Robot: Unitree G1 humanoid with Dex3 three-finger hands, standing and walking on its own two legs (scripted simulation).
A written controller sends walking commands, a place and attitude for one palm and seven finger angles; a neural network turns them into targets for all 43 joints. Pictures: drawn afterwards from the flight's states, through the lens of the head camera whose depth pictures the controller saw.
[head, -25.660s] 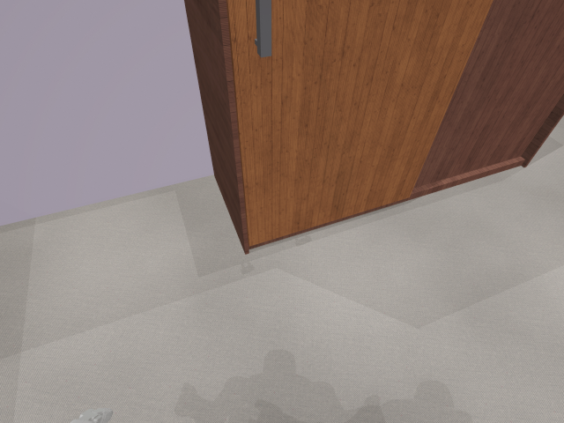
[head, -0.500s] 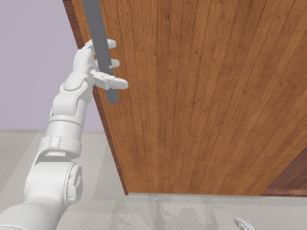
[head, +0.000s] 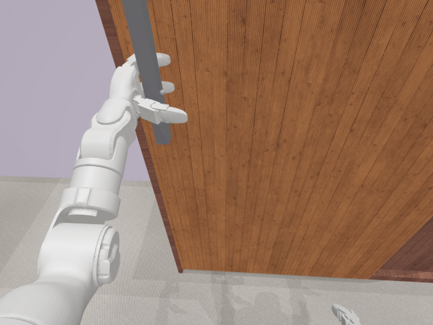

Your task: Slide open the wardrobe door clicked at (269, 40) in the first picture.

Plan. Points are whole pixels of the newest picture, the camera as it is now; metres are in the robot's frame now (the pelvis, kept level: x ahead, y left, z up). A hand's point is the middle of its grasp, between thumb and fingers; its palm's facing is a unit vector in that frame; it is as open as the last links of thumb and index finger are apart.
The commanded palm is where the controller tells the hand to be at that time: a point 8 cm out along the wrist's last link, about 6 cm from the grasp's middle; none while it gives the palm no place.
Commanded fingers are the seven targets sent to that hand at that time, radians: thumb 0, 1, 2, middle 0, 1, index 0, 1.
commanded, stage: slide the fingers in behind the handle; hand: left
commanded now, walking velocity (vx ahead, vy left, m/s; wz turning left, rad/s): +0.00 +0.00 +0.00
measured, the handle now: (153, 68) +0.49 +0.14 +0.26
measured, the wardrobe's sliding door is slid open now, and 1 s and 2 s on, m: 0.00 0.00 0.00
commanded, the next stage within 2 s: grip the handle and tug to test in 0.36 s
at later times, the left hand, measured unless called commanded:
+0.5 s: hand (162, 93) +0.44 +0.12 +0.24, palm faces +0.00 -1.00 -0.01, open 14.1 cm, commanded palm +0.41 +0.16 +0.24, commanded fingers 0.00 -0.36 0.36 -0.31 -1.22 -0.31 -1.22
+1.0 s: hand (161, 93) +0.44 +0.12 +0.24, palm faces +0.01 -1.00 -0.01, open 8.1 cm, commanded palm +0.41 +0.16 +0.24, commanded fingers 0.00 0.81 0.86 -0.44 -1.39 -0.44 -1.39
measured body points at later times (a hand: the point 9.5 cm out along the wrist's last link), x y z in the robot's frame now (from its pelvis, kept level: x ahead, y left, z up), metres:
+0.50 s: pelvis +0.00 +0.01 +0.00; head -0.01 -0.01 +0.45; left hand +0.43 +0.17 +0.24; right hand +0.15 -0.23 -0.11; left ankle +0.01 +0.12 -0.74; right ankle -0.04 -0.10 -0.74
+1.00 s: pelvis +0.01 +0.00 +0.00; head -0.01 -0.01 +0.45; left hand +0.43 +0.17 +0.24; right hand +0.15 -0.23 -0.11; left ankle +0.01 +0.12 -0.74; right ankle -0.04 -0.10 -0.74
